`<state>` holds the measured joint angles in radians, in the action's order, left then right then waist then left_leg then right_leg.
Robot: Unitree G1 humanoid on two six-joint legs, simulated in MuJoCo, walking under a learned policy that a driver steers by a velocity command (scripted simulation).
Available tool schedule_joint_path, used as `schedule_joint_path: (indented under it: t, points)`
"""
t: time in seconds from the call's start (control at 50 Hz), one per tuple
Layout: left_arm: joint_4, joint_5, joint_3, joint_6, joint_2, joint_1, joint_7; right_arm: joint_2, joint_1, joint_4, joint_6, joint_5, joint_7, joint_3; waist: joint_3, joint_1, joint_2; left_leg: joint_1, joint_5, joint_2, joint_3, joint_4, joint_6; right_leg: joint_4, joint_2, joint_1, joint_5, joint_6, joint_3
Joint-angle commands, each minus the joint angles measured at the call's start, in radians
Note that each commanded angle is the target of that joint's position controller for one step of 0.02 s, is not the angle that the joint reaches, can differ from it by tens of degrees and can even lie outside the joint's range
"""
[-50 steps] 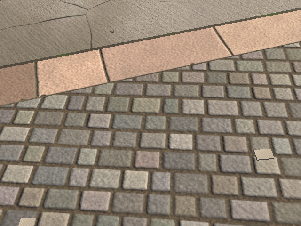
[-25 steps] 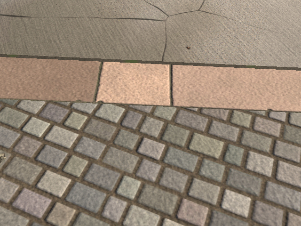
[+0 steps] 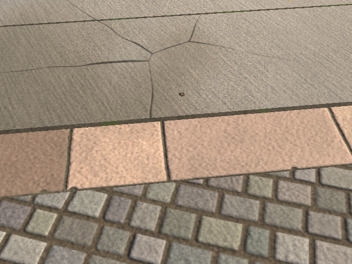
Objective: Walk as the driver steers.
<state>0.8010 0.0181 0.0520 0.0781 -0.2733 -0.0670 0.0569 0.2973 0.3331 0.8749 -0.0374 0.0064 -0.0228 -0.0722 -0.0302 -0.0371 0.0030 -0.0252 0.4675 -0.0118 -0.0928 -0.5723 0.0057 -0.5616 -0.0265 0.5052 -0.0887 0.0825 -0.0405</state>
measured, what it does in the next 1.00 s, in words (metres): walks ahead, turning right: left foot, then right foot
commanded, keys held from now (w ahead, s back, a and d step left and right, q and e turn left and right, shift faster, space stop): w+e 0.64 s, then w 0.36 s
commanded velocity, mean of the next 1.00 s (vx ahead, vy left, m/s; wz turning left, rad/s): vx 0.50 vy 0.00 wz -0.44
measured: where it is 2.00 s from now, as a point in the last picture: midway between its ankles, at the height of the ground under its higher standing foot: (236, 130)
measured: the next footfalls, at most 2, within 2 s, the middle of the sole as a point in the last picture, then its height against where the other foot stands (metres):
left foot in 0.46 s outside the picture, level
right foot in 0.96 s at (247, 221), level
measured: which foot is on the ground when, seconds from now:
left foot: down 0.00-0.00, up 0.02-0.44, down 0.46-0.98, up 1.00-1.00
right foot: down 0.00-0.46, up 0.48-0.94, down 0.96-1.00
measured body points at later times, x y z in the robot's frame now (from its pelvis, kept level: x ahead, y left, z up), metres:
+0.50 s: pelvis +0.30 +0.01 +0.01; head +0.32 +0.01 +0.46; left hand +0.40 +0.29 -0.12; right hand +0.44 -0.29 -0.06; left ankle +0.42 +0.10 -0.72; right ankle +0.13 -0.08 -0.68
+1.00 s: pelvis +0.53 -0.11 +0.00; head +0.57 -0.14 +0.45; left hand +0.85 -0.02 -0.06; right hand +0.38 -0.36 -0.13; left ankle +0.43 +0.09 -0.69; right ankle +0.58 -0.24 -0.72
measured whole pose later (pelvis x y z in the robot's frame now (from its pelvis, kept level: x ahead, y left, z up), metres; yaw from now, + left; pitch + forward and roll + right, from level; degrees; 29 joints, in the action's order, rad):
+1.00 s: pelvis +0.53 -0.11 +0.00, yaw -28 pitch +2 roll +1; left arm 0.63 0.00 0.04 0.05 -0.26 -0.03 0.03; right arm 0.29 0.38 0.93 -0.06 -0.02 0.00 -0.05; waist -0.05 -0.07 0.01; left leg 0.06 0.45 -0.07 -0.09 -0.69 -0.02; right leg -0.57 0.00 0.48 -0.13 0.07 -0.04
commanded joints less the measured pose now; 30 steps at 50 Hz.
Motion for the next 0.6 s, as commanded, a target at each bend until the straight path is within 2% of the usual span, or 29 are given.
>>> schedule_joint_path:
  t: [0.02, 0.04, 0.06, 0.08, 0.1, 0.12, 0.16, 0.2, 0.24, 0.28, 0.32, 0.38, 0.4, 0.42, 0.44, 0.46, 0.48, 0.5, 0.52, 0.54, 0.56, 0.58, 0.6]
  points:
    - [0.014, 0.01, 0.072, -0.001, -0.231, -0.356, -0.013, 0.065, 0.037, -0.101, -0.065, 0.0, 0.016, 0.013, 0.389, 0.14, 0.176, 0.729, 0.087, 0.073, 0.179, -0.771, -0.011, 0.246, 0.347, -0.927, -0.272, 0.31, 0.851]
    - [0.003, 0.005, 0.06, 0.001, -0.191, -0.305, -0.017, 0.124, -0.056, -0.134, -0.092, -0.039, 0.029, -0.001, 0.255, 0.152, 0.136, 0.814, 0.024, 0.012, 0.21, -0.79, 0.014, 0.27, 0.322, -0.832, -0.268, 0.258, 0.712]
    - [-0.016, 0.002, 0.055, 0.002, -0.173, -0.245, -0.021, 0.125, -0.111, -0.148, -0.107, -0.041, 0.028, 0.002, 0.168, 0.129, 0.05, 0.801, -0.058, -0.033, 0.195, -0.727, 0.025, 0.28, 0.284, -0.689, -0.199, 0.227, 0.597]
    - [-0.03, -0.002, 0.045, 0.0, -0.147, -0.192, -0.022, 0.123, -0.138, -0.152, -0.11, -0.016, 0.022, -0.004, 0.095, 0.095, -0.009, 0.76, -0.109, -0.064, 0.184, -0.636, 0.019, 0.303, 0.251, -0.545, -0.107, 0.21, 0.513]
    - [-0.043, -0.013, 0.038, 0.002, -0.131, -0.162, -0.027, 0.127, -0.132, -0.157, -0.103, -0.003, 0.017, -0.01, 0.072, 0.059, 0.02, 0.686, -0.14, -0.086, 0.188, -0.576, 0.008, 0.324, 0.227, -0.442, -0.011, 0.209, 0.468]
    - [-0.055, -0.014, 0.036, 0.001, -0.126, -0.143, -0.03, 0.12, -0.116, -0.158, -0.092, 0.004, 0.016, -0.012, 0.065, 0.037, 0.039, 0.644, -0.148, -0.092, 0.188, -0.536, -0.007, 0.343, 0.208, -0.386, 0.037, 0.212, 0.442]
    - [-0.061, -0.009, 0.042, 0.001, -0.144, -0.145, -0.042, 0.092, -0.106, -0.159, -0.073, 0.009, 0.012, -0.008, 0.054, 0.021, 0.052, 0.614, -0.178, -0.092, 0.163, -0.444, -0.037, 0.364, 0.182, -0.304, 0.101, 0.212, 0.376]
    - [-0.058, -0.004, 0.052, 0.001, -0.176, -0.173, -0.055, 0.073, -0.173, -0.184, -0.064, 0.01, 0.007, -0.001, 0.029, 0.039, 0.051, 0.619, -0.292, -0.077, 0.147, -0.303, -0.064, 0.376, 0.158, -0.257, 0.128, 0.196, 0.329]
    - [-0.054, 0.002, 0.055, -0.004, -0.183, -0.199, -0.064, 0.051, -0.25, -0.205, -0.067, 0.009, 0.01, 0.008, 0.021, 0.068, 0.059, 0.57, -0.443, -0.048, 0.145, -0.136, -0.073, 0.367, 0.114, -0.223, 0.08, 0.158, 0.288]
    - [-0.046, 0.006, 0.057, -0.013, -0.182, -0.237, -0.07, 0.042, -0.319, -0.224, -0.073, -0.001, 0.018, 0.012, 0.021, 0.1, 0.073, 0.514, -0.55, -0.012, 0.137, -0.018, -0.077, 0.354, 0.103, -0.214, 0.034, 0.135, 0.291]
    - [-0.035, 0.012, 0.057, -0.021, -0.178, -0.274, -0.073, 0.054, -0.363, -0.241, -0.079, -0.012, 0.025, 0.009, 0.02, 0.115, 0.078, 0.492, -0.571, 0.004, 0.153, 0.04, -0.074, 0.323, 0.12, -0.249, -0.006, 0.127, 0.334]
    - [-0.035, 0.01, 0.058, -0.033, -0.17, -0.286, -0.08, 0.094, -0.357, -0.244, -0.091, -0.016, 0.036, -0.003, 0.027, 0.095, 0.094, 0.473, -0.485, 0.003, 0.19, 0.1, -0.047, 0.228, 0.159, -0.351, -0.026, 0.107, 0.428]
    - [-0.04, 0.006, 0.06, -0.035, -0.173, -0.279, -0.081, 0.106, -0.331, -0.239, -0.096, -0.017, 0.037, -0.008, 0.031, 0.077, 0.108, 0.441, -0.437, 0.003, 0.187, 0.107, -0.032, 0.193, 0.168, -0.366, -0.008, 0.098, 0.452]
    - [-0.046, 0.004, 0.057, -0.038, -0.163, -0.265, -0.08, 0.117, -0.269, -0.222, -0.101, -0.016, 0.035, -0.016, 0.049, 0.039, 0.114, 0.357, -0.423, 0.004, 0.172, 0.139, -0.009, 0.142, 0.152, -0.36, 0.017, 0.083, 0.456]
    - [-0.056, -0.001, 0.045, -0.037, -0.127, -0.262, -0.076, 0.147, -0.169, -0.202, -0.106, -0.005, 0.029, -0.03, 0.123, -0.01, 0.096, 0.186, -0.408, -0.033, 0.187, 0.148, 0.029, 0.015, 0.102, -0.324, 0.044, 0.054, 0.422]
    - [-0.074, -0.019, 0.022, -0.033, -0.065, -0.28, -0.071, 0.201, -0.022, -0.19, -0.105, 0.007, 0.02, -0.044, 0.265, -0.063, -0.024, -0.066, -0.334, -0.202, 0.349, 0.131, 0.087, -0.263, 0.03, -0.205, -0.11, 0.019, 0.329]
    - [-0.108, 0.014, 0.005, -0.02, -0.014, -0.421, -0.069, 0.281, 0.046, -0.151, -0.089, 0.013, 0.026, -0.063, 0.358, 0.006, -0.366, -0.341, -0.129, -0.418, 0.826, 0.226, 0.259, -0.573, -0.093, 0.15, -0.517, -0.039, 0.204]
    - [-0.082, 0.027, 0.024, -0.02, -0.13, -0.403, -0.073, 0.18, 0.018, -0.168, -0.084, -0.008, 0.031, -0.044, 0.289, -0.018, -0.248, -0.292, 0.079, -0.418, 0.885, 0.268, 0.244, -0.699, 0.003, 0.268, -0.482, -0.051, 0.23]
    - [-0.094, 0.02, 0.04, -0.025, -0.185, -0.292, -0.073, 0.115, -0.027, -0.18, -0.08, -0.009, 0.027, -0.026, 0.163, -0.047, -0.142, -0.175, 0.039, -0.365, 0.703, 0.279, 0.194, -0.721, 0.035, 0.289, -0.385, -0.055, 0.214]
    - [-0.105, 0.011, 0.042, -0.031, -0.173, -0.241, -0.075, 0.1, -0.076, -0.183, -0.075, 0.001, 0.027, -0.018, 0.097, -0.032, -0.078, -0.06, -0.104, -0.318, 0.568, 0.296, 0.167, -0.704, 0.068, 0.256, -0.312, -0.064, 0.186]
    - [-0.119, 0.001, 0.045, -0.031, -0.16, -0.21, -0.072, 0.079, -0.105, -0.174, -0.071, 0.004, 0.027, -0.011, 0.046, -0.017, -0.08, 0.02, -0.216, -0.282, 0.478, 0.316, 0.161, -0.657, 0.092, 0.24, -0.265, -0.068, 0.185]
    - [-0.124, 0.005, 0.046, -0.036, -0.141, -0.213, -0.065, 0.068, -0.116, -0.168, -0.072, 0.01, 0.025, -0.006, 0.029, 0.003, -0.103, 0.076, -0.283, -0.253, 0.399, 0.342, 0.148, -0.627, 0.116, 0.197, -0.236, -0.069, 0.179]
    - [-0.128, 0.011, 0.044, -0.042, -0.119, -0.218, -0.061, 0.066, -0.118, -0.16, -0.075, 0.008, 0.025, -0.007, 0.023, 0.01, -0.121, 0.104, -0.324, -0.238, 0.343, 0.365, 0.148, -0.604, 0.125, 0.176, -0.221, -0.071, 0.163]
